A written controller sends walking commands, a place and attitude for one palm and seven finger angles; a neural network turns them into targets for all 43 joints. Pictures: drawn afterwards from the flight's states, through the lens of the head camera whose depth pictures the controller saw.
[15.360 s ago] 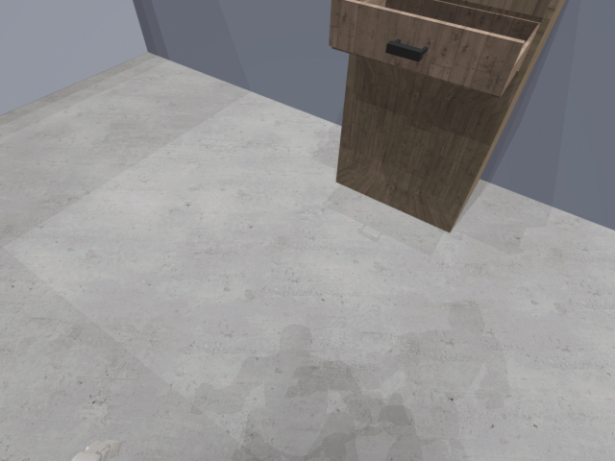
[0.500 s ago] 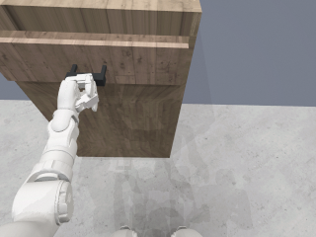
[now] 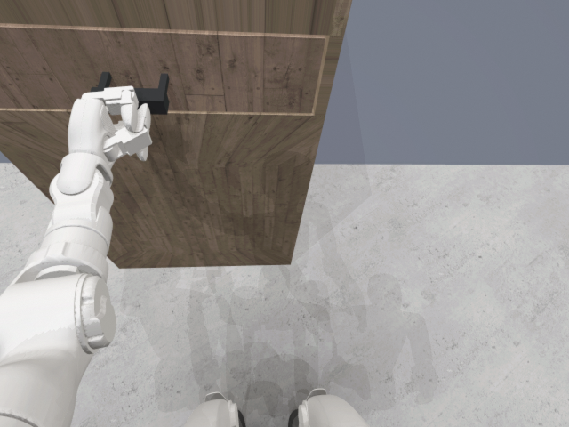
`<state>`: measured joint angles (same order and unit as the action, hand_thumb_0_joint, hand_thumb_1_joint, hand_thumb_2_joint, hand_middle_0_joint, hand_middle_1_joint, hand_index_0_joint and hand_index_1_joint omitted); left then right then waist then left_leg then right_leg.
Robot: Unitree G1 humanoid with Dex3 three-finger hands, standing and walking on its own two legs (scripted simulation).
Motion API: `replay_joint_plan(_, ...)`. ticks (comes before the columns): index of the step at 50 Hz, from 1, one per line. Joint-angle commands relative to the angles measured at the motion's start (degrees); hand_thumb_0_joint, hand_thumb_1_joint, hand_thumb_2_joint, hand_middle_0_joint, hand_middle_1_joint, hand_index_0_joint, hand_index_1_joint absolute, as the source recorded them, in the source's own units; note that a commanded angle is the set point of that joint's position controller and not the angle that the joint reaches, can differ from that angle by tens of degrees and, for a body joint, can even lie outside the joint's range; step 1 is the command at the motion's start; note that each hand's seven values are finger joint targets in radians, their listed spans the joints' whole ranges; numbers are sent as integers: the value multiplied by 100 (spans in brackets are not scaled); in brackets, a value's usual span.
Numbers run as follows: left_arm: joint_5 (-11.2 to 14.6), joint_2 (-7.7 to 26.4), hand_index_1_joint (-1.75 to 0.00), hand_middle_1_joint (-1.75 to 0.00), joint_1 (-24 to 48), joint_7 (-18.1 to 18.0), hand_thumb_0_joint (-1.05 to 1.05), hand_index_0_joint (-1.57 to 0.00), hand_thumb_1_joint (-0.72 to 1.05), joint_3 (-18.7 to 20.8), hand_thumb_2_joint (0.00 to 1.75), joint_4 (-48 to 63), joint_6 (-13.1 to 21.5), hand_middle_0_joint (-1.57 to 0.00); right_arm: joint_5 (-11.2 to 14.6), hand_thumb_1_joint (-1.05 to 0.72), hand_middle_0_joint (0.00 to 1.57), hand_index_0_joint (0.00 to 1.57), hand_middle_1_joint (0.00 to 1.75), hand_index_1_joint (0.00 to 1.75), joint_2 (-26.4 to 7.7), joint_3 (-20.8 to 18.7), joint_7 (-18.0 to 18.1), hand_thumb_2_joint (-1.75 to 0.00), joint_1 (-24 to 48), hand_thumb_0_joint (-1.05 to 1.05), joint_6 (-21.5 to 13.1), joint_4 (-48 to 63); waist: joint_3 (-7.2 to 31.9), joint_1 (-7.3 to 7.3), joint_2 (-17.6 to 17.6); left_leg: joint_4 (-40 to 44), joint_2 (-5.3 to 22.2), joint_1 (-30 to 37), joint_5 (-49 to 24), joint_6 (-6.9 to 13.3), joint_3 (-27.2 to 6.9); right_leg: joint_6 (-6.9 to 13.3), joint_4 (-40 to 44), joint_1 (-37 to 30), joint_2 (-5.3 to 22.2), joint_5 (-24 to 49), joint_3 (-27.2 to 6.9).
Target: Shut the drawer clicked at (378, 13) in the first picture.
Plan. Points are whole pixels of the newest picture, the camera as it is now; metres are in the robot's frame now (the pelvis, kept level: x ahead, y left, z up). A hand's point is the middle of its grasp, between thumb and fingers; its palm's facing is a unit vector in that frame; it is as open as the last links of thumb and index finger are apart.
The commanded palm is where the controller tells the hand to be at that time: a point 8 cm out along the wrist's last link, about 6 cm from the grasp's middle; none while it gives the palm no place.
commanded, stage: push the drawer shut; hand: left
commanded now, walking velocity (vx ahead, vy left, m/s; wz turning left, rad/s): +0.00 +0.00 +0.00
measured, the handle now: (132, 90) +0.58 +0.17 +0.09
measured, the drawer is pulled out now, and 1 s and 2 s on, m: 0.00 0.00 0.00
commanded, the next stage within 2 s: pull the fist back off the drawer in 0.34 s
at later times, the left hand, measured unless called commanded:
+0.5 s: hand (139, 128) +0.51 +0.16 +0.09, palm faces -0.03 -1.00 -0.04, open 2.9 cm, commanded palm +0.54 +0.19 +0.09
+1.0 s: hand (144, 132) +0.50 +0.15 +0.08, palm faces -0.03 -1.00 -0.03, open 2.7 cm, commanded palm +0.48 +0.20 +0.09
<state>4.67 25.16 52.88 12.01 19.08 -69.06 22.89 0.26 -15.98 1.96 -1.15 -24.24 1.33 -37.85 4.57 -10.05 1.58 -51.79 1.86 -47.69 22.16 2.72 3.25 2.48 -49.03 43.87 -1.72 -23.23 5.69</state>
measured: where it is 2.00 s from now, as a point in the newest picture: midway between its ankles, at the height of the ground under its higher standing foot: outside the picture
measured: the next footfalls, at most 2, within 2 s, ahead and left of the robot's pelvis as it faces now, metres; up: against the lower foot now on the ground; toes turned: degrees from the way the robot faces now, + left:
none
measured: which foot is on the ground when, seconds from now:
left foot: down 0.00-1.00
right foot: down 0.00-1.00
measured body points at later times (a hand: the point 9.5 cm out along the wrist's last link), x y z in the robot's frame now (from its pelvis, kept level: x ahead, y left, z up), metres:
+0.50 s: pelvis -0.02 +0.01 -0.01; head +0.10 +0.04 +0.42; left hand +0.51 +0.21 +0.09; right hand -0.05 -0.26 -0.11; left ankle +0.02 +0.09 -0.69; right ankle +0.00 -0.09 -0.69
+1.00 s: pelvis -0.01 +0.01 -0.01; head +0.10 +0.03 +0.43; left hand +0.50 +0.20 +0.09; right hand -0.03 -0.25 -0.11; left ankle +0.02 +0.09 -0.69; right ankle +0.00 -0.09 -0.69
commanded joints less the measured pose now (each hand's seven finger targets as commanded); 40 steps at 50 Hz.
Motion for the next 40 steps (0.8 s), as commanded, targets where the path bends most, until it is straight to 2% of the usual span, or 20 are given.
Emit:
replay_joint_plan(1,37,1347,-160,-160,3719,-312,0,-140,90,27,90,1099,228,-140,-13,-90,20,20,30,30,-1023,-347,101,-90,-934,0,-170,150,2210,-473,390,406,-69,1877,-1100,28,-664,-199,728,-122,-118,994,-553)
replay_joint_plan(2,11,1536,-160,-160,3821,-344,0,-140,90,157,90,1128,256,-140,-28,-90,20,20,30,30,-1050,-345,116,-90,-960,0,-178,130,2291,-457,426,366,-66,1925,-1153,33,-699,-180,688,-86,-118,993,-540)
replay_joint_plan(4,-26,1387,-160,-160,4021,-359,0,-140,90,7,90,1182,287,-140,-50,-90,20,20,30,30,-1033,-338,115,-90,-984,0,-217,103,2518,-501,720,348,-51,2184,-1227,1,-773,-169,650,120,-118,931,-503)
replay_joint_plan(5,-24,1240,-160,-160,4119,-356,0,-140,90,-145,90,1109,279,-140,-48,-90,20,20,30,30,-1025,-321,107,-90,-975,0,-241,83,2437,-555,770,345,-41,2184,-1095,-8,-797,-167,654,263,-123,783,-489)
replay_joint_plan(6,-16,1337,-160,-160,4197,-379,0,-140,90,-76,90,1052,285,-140,-62,-90,20,20,30,30,-1051,-314,110,-90,-1004,0,-269,43,2344,-575,758,350,-27,2143,-1015,-10,-834,-158,659,329,-126,696,-473)
replay_joint_plan(7,-20,1285,-160,-160,4207,-392,0,-140,90,-124,90,983,279,-140,-66,-90,20,20,30,30,-1069,-311,113,-90,-1020,0,-286,37,2314,-637,649,341,-15,2142,-963,8,-867,-159,648,422,-140,645,-455)
replay_joint_plan(10,-21,1269,-160,-160,4506,-409,0,-140,90,-214,90,1089,294,-140,-81,-90,20,20,30,30,-1095,-297,130,-90,-1037,0,-369,5,2485,-665,823,351,-3,2188,-777,-13,-922,-161,617,518,-122,483,-444)
replay_joint_plan(13,-19,1108,-160,-160,4664,-476,0,-140,90,-351,90,1069,294,-140,-93,-90,20,20,30,30,-1124,-287,133,-90,-1062,0,-442,-38,2543,-729,963,381,29,2381,-686,-29,-1021,-151,596,753,-119,389,-402)
replay_joint_plan(15,-18,1141,-160,-160,4789,-534,0,-140,90,-365,90,1077,282,-140,-100,-90,20,20,30,30,-1145,-281,147,-90,-1076,0,-490,-74,2487,-761,939,420,45,2339,-501,-41,-1066,-157,591,820,-115,284,-386)
replay_joint_plan(17,-12,982,-160,-160,4792,-571,0,-140,90,-478,90,942,250,-140,-103,-90,20,20,30,30,-1152,-267,152,-90,-1097,0,-540,-108,2345,-814,872,470,62,2319,-357,-38,-1121,-147,591,937,-116,216,-357)
replay_joint_plan(21,31,1045,-160,-160,4803,-647,0,-140,90,-491,90,882,174,-140,-72,-90,20,20,30,30,-1224,-237,206,-90,-1082,0,-658,-132,2154,-864,710,635,78,2060,283,-26,-1116,-190,684,945,-91,-106,-393)
replay_joint_plan(26,45,1096,-160,-160,4772,-638,0,-140,90,-472,90,887,145,-140,-79,-90,20,20,30,30,-1239,-218,215,-90,-1095,0,-757,-112,2233,-819,807,685,61,2073,395,-39,-1134,-173,670,892,-75,-144,-385)
replay_joint_plan(28,10,1224,-160,-160,4824,-637,0,-140,90,-351,90,980,205,-140,-104,-90,20,20,30,30,-1243,-227,206,-90,-1136,0,-754,-90,2460,-764,871,636,60,2240,105,-52,-1174,-152,594,861,-82,8,-353)
replay_joint_plan(31,0,1112,-160,-160,4666,-644,0,-140,90,-343,90,795,188,-140,-126,-90,20,20,30,30,-1242,-249,159,-90,-1131,0,-726,-85,2239,-748,724,647,61,2166,196,-66,-1228,-145,596,946,-82,-20,-324)
replay_joint_plan(32,1,1088,-160,-160,4620,-653,0,-140,90,-326,90,766,201,-140,-135,-90,20,20,30,30,-1241,-246,142,-90,-1134,0,-711,-59,2206,-740,774,639,50,2192,146,-59,-1230,-129,584,997,-88,5,-319)
replay_joint_plan(33,-31,1116,-160,-160,4615,-656,0,-140,90,-310,90,806,214,-140,-146,-90,20,20,30,30,-1256,-256,134,-90,-1136,0,-689,-54,2283,-738,723,622,67,2239,98,-66,-1253,-134,556,1010,-83,38,-310)
replay_joint_plan(34,-23,1079,-160,-160,4627,-659,0,-140,90,-314,90,837,225,-140,-152,-90,20,20,30,30,-1236,-269,113,-90,-1125,0,-674,-42,2297,-706,821,601,37,2230,59,-70,-1214,-131,571,973,-77,55,-325)
replay_joint_plan(37,-63,1124,-160,-160,4443,-653,0,-140,90,-221,90,837,250,-140,-171,-90,20,20,30,30,-1226,-299,71,-90,-1148,0,-595,-9,2397,-639,701,539,23,2251,-178,-66,-1220,-109,532,867,-91,172,-314)
replay_joint_plan(38,-71,993,-160,-160,4423,-634,0,-140,90,-307,90,914,270,-140,-171,-90,20,20,30,30,-1200,-299,44,-90,-1123,0,-570,27,2465,-594,909,541,19,2354,-255,-89,-1205,-102,519,883,-89,206,-316)
replay_joint_plan(40,-57,1058,-160,-160,4099,-629,0,-140,90,-193,90,856,259,-140,-157,-90,20,20,30,30,-1213,-336,17,-90,-1097,0,-505,46,2427,-530,679,546,45,2369,-296,-91,-1231,-98,526,851,-100,238,-294)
